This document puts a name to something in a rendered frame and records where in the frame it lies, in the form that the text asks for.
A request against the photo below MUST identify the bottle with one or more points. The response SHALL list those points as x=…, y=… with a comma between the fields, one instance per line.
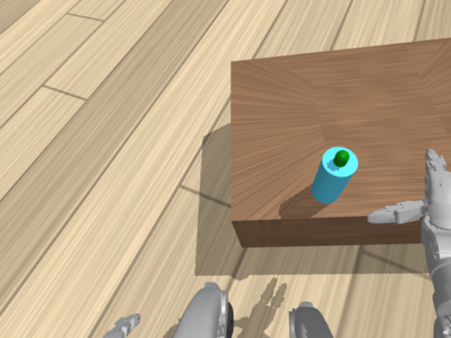
x=337, y=166

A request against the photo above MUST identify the right robot arm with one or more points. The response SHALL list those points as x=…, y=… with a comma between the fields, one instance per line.
x=436, y=238

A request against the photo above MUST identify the right robot hand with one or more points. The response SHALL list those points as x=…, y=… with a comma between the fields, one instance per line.
x=437, y=190

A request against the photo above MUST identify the left robot hand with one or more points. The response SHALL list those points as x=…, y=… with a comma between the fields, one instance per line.
x=123, y=327

